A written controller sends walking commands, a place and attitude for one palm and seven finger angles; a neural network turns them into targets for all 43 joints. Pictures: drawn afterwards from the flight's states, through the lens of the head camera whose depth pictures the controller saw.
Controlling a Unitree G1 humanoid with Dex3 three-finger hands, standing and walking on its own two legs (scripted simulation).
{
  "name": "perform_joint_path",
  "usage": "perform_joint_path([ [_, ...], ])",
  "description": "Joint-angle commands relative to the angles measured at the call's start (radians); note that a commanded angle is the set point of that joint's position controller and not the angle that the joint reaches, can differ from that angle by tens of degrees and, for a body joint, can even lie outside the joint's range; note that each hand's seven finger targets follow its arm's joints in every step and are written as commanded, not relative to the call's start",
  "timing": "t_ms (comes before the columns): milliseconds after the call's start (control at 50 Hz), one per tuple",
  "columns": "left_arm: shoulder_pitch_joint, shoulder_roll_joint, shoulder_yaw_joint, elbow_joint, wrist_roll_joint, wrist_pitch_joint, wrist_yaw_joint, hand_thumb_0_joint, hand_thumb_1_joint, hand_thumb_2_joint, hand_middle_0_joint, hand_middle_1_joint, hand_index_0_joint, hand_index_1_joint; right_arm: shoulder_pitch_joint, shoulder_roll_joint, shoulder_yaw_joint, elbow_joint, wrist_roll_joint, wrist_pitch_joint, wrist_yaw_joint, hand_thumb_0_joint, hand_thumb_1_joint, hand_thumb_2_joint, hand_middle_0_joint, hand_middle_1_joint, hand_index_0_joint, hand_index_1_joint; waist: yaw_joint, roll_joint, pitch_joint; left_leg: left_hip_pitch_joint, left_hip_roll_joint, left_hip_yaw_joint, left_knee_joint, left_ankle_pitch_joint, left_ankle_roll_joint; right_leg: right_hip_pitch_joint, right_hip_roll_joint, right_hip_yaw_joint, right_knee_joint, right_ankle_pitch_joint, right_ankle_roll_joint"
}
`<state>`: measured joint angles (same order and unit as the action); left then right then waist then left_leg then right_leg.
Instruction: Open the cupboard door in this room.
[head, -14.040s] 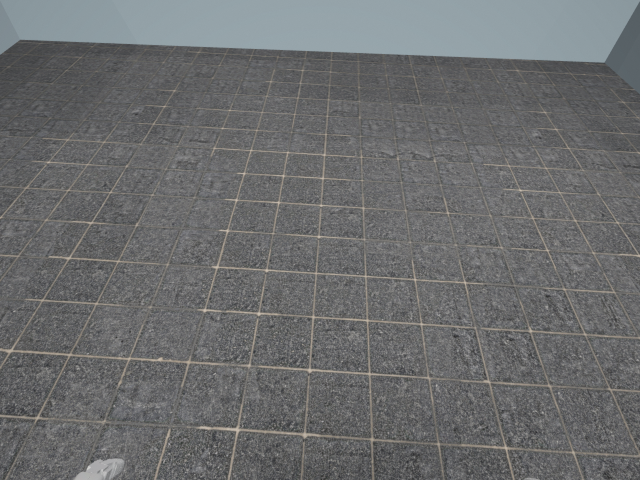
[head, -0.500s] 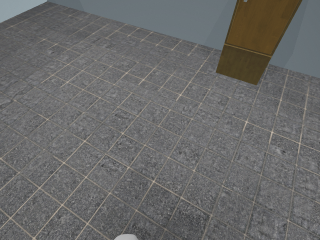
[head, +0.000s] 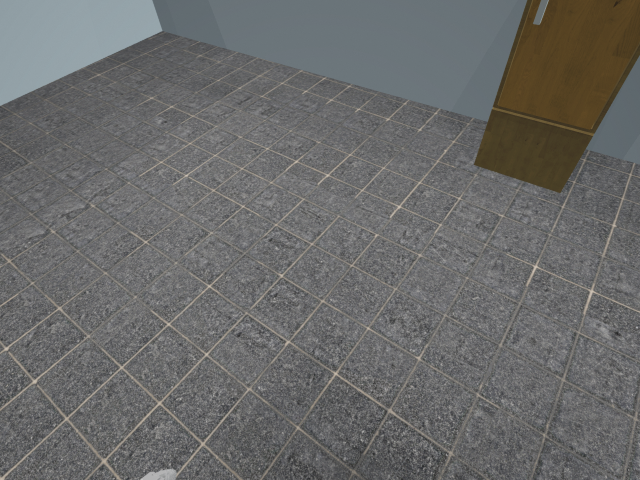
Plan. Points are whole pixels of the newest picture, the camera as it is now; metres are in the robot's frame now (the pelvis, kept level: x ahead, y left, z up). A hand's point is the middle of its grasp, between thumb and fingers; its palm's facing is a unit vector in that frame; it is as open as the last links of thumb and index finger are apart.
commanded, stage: stand and wait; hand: left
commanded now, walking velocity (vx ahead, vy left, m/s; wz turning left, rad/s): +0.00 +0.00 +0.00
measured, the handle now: out of the picture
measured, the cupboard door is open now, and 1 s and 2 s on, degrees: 0 0 0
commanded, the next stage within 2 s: turn or walk to find it in 0.08 s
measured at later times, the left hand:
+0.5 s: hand out of the picture -0.02 +0.19 -0.17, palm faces -0.03 -0.98 -0.21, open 7.4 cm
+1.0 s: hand out of the picture +0.04 +0.14 -0.16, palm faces -0.22 -0.96 -0.18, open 7.4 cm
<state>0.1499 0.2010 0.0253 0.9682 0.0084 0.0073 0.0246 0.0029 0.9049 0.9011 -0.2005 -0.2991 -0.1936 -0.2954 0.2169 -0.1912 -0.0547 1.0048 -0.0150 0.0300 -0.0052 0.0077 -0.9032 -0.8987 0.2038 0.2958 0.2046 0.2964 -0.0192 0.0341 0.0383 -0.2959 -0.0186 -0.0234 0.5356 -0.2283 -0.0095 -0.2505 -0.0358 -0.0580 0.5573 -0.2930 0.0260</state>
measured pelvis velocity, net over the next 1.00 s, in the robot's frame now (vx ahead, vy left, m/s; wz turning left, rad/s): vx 0.02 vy -0.04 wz -0.29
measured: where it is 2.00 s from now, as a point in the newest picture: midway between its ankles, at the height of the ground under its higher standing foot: (371, 468)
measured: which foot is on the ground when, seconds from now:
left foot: down 0.00-0.00, up 0.02-0.36, down 0.38-0.68, up 0.70-1.00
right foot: down 0.00-0.40, up 0.42-0.66, down 0.68-1.00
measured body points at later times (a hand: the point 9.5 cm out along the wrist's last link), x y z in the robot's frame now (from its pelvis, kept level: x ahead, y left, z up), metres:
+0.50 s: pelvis -0.04 +0.00 +0.00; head -0.01 +0.01 +0.45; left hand -0.02 +0.24 -0.16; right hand +0.00 -0.25 -0.14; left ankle -0.05 +0.13 -0.73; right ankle -0.04 -0.10 -0.69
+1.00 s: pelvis +0.02 -0.04 +0.01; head +0.04 -0.04 +0.46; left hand +0.05 +0.19 -0.14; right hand +0.02 -0.30 -0.13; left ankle +0.13 +0.08 -0.68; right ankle -0.07 -0.12 -0.73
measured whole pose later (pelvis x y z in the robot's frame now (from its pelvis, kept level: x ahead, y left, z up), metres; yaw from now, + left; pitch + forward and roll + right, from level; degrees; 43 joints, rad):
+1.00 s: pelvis +0.02 -0.04 +0.01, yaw -17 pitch +0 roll +0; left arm 0.36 0.16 0.03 1.09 0.02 -0.05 -0.01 0.00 0.90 0.90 -0.20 -0.30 -0.20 -0.30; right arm 0.19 -0.22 -0.07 0.99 -0.03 0.01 0.03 0.01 -0.91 -0.90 0.20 0.30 0.20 0.30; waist 0.02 0.01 0.03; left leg -0.52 0.11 0.07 0.83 -0.25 -0.06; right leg -0.07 0.01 -0.04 0.35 -0.29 -0.02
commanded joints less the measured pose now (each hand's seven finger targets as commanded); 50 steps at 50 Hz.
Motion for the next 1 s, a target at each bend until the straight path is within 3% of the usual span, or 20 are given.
perform_joint_path([
  [0,0.084,0.209,0.046,-0.039,0.010,-0.021,0.008,0.000,0.900,0.900,-0.200,-0.300,-0.200,-0.300,-0.030,-0.099,-0.019,-0.075,-0.002,0.006,-0.003,0.000,-0.900,-0.900,0.200,0.300,0.200,0.300,0.051,-0.325,0.035,-0.124,0.033,-0.051,0.250,-0.291,-0.007,-0.049,-0.360,0.390,-0.380,-0.050,-0.188],
  [60,0.032,0.136,0.027,-0.027,0.009,-0.023,0.007,0.000,0.900,0.900,-0.200,-0.300,-0.200,-0.300,0.034,-0.074,-0.016,-0.007,0.000,0.005,0.000,0.000,-0.900,-0.900,0.200,0.300,0.200,0.300,0.002,-0.154,0.045,-0.099,0.040,-0.017,0.356,-0.201,-0.008,-0.020,-0.250,0.223,-0.307,0.163,-0.176],
  [100,0.068,0.110,0.018,-0.004,0.009,-0.031,0.004,0.000,0.900,0.900,-0.200,-0.300,-0.200,-0.300,0.046,-0.054,-0.006,0.012,0.002,-0.002,-0.006,0.000,-0.900,-0.900,0.200,0.300,0.200,0.300,0.010,-0.158,0.008,-0.056,0.053,0.008,0.295,-0.174,-0.017,0.020,-0.207,0.177,-0.276,0.290,-0.163],
  [200,0.150,0.142,0.043,0.046,0.013,-0.017,0.002,0.000,0.900,0.900,-0.200,-0.300,-0.200,-0.300,-0.018,-0.061,-0.002,0.006,0.005,-0.009,-0.023,0.000,-0.900,-0.900,0.200,0.300,0.200,0.300,0.054,-0.197,-0.022,-0.047,0.057,0.050,0.151,-0.199,-0.028,0.109,-0.214,0.284,-0.240,0.457,-0.199],
  [300,0.113,0.161,0.064,0.051,0.004,0.002,0.001,0.000,0.900,0.900,-0.200,-0.300,-0.200,-0.300,0.031,-0.071,-0.004,0.021,0.014,-0.024,-0.040,0.000,-0.900,-0.900,0.200,0.300,0.200,0.300,0.019,-0.165,-0.089,0.128,0.051,0.067,-0.108,-0.057,-0.022,0.073,-0.181,0.323,-0.160,0.476,-0.154],
  [340,0.083,0.124,0.060,0.034,-0.002,0.009,-0.007,0.000,0.900,0.900,-0.200,-0.300,-0.200,-0.300,0.064,-0.117,-0.013,0.024,0.010,-0.034,-0.046,0.000,-0.900,-0.900,0.200,0.300,0.200,0.300,-0.004,-0.043,-0.113,0.295,0.155,0.003,-0.183,0.040,0.016,-0.080,-0.070,0.238,-0.076,0.303,-0.086],
  [380,0.050,0.080,0.054,0.002,0.001,0.023,-0.021,0.000,0.900,0.900,-0.200,-0.300,-0.200,-0.300,0.022,-0.187,-0.031,-0.002,-0.001,-0.032,-0.048,0.000,-0.900,-0.900,0.200,0.300,0.200,0.300,-0.002,0.239,-0.046,0.253,0.395,-0.176,-0.266,0.161,0.146,-0.245,0.036,0.056,0.195,-0.123,-0.013],
  [400,0.031,0.099,0.064,-0.004,0.008,0.040,-0.021,0.000,0.900,0.900,-0.200,-0.300,-0.200,-0.300,0.006,-0.176,-0.029,-0.014,-0.005,-0.030,-0.050,0.000,-0.900,-0.900,0.200,0.300,0.200,0.300,-0.006,0.242,0.000,0.151,0.418,-0.173,-0.287,0.175,0.186,-0.234,0.025,0.073,0.369,-0.226,0.000],
  [460,0.074,0.074,0.072,-0.002,0.012,0.049,-0.034,0.000,0.900,0.900,-0.200,-0.300,-0.200,-0.300,-0.084,-0.168,-0.031,-0.052,-0.011,-0.029,-0.043,0.000,-0.900,-0.900,0.200,0.300,0.200,0.300,0.048,0.122,0.043,0.080,0.359,-0.043,-0.237,0.225,0.170,-0.237,0.001,0.058,0.499,-0.198,0.007],
  [520,0.068,0.053,0.061,-0.021,0.012,0.042,-0.044,0.000,0.900,0.900,-0.200,-0.300,-0.200,-0.300,-0.049,-0.183,-0.043,-0.053,-0.016,-0.029,-0.034,0.000,-0.900,-0.900,0.200,0.300,0.200,0.300,0.026,0.165,0.002,0.132,0.341,0.026,-0.192,0.230,0.150,-0.184,-0.014,-0.006,0.339,-0.181,0.017],
  [560,0.062,0.049,0.056,-0.035,0.014,0.033,-0.053,0.000,0.900,0.900,-0.200,-0.300,-0.200,-0.300,-0.030,-0.202,-0.049,-0.048,-0.018,-0.029,-0.027,0.000,-0.900,-0.900,0.200,0.300,0.200,0.300,0.017,0.174,0.000,0.111,0.359,0.013,-0.201,0.017,0.140,-0.115,-0.007,-0.045,0.223,-0.182,0.012],
  [620,0.197,0.069,0.060,0.007,0.022,0.009,-0.058,0.000,0.900,0.900,-0.200,-0.300,-0.200,-0.300,-0.042,-0.193,-0.047,-0.050,-0.015,-0.027,-0.014,0.000,-0.900,-0.900,0.200,0.300,0.200,0.300,0.081,0.056,-0.008,-0.067,0.298,0.073,-0.014,-0.284,0.065,0.157,0.033,-0.095,-0.035,-0.061,-0.009],
  [640,0.284,0.142,0.072,0.033,0.026,-0.006,-0.049,0.000,0.900,0.900,-0.200,-0.300,-0.200,-0.300,-0.052,-0.139,-0.035,-0.070,-0.006,-0.028,-0.008,0.000,-0.900,-0.900,0.200,0.300,0.200,0.300,0.123,-0.173,-0.010,-0.245,0.201,0.167,0.243,-0.390,0.004,0.293,-0.098,0.102,-0.199,-0.202,-0.056],
  [660,0.356,0.235,0.083,0.049,0.022,-0.015,-0.034,0.000,0.900,0.900,-0.200,-0.300,-0.200,-0.300,-0.160,-0.075,-0.013,-0.143,-0.005,-0.032,0.000,0.000,-0.900,-0.900,0.200,0.300,0.200,0.300,0.173,-0.449,0.053,-0.497,0.082,0.172,0.527,-0.501,-0.038,0.299,-0.331,0.536,-0.373,-0.265,-0.168],
  [680,0.374,0.231,0.085,0.034,0.010,-0.027,-0.018,0.000,0.900,0.900,-0.200,-0.300,-0.200,-0.300,-0.220,-0.123,-0.011,-0.178,-0.010,-0.034,0.004,0.000,-0.900,-0.900,0.200,0.300,0.200,0.300,0.179,-0.317,0.052,-0.503,0.117,0.030,0.604,-0.373,-0.021,0.222,-0.379,0.656,-0.445,-0.334,-0.234],
  [700,0.307,0.231,0.085,0.028,0.013,-0.034,-0.014,0.000,0.900,0.900,-0.200,-0.300,-0.200,-0.300,-0.235,-0.122,-0.018,-0.171,-0.009,-0.040,0.011,0.000,-0.900,-0.900,0.200,0.300,0.200,0.300,0.145,-0.249,0.088,-0.506,0.139,0.008,0.653,-0.279,-0.015,0.172,-0.363,0.648,-0.446,-0.401,-0.250],
  [740,0.176,0.172,0.067,-0.002,0.016,-0.045,-0.015,0.000,0.900,0.900,-0.200,-0.300,-0.200,-0.300,-0.141,-0.132,-0.027,-0.121,-0.017,-0.041,0.022,0.000,-0.900,-0.900,0.200,0.300,0.200,0.300,0.059,-0.102,0.064,-0.401,0.166,0.018,0.605,-0.159,-0.027,0.098,-0.298,0.449,-0.392,-0.301,-0.218],
  [760,0.150,0.165,0.063,-0.010,0.016,-0.052,-0.019,0.000,0.900,0.900,-0.200,-0.300,-0.200,-0.300,-0.101,-0.116,-0.025,-0.105,-0.020,-0.038,0.026,0.000,-0.900,-0.900,0.200,0.300,0.200,0.300,0.040,-0.104,0.048,-0.351,0.159,0.040,0.572,-0.109,-0.038,0.078,-0.254,0.362,-0.384,-0.214,-0.194],
  [820,0.176,0.151,0.056,0.016,0.014,-0.069,-0.022,0.000,0.900,0.900,-0.200,-0.300,-0.200,-0.300,-0.074,-0.092,-0.022,-0.092,-0.017,-0.038,0.032,0.000,-0.900,-0.900,0.200,0.300,0.200,0.300,0.034,-0.150,0.043,-0.313,0.147,0.072,0.478,-0.029,-0.052,0.090,-0.208,0.249,-0.383,-0.053,-0.179],
  [980,0.234,0.156,0.055,0.088,0.018,-0.077,-0.019,0.000,0.900,0.900,-0.200,-0.300,-0.200,-0.300,-0.146,-0.064,-0.012,-0.115,-0.007,-0.067,0.041,0.000,-0.900,-0.900,0.200,0.300,0.200,0.300,0.060,-0.141,0.058,-0.232,0.135,0.109,0.169,-0.029,-0.042,0.156,-0.221,0.222,-0.350,0.036,-0.188],
])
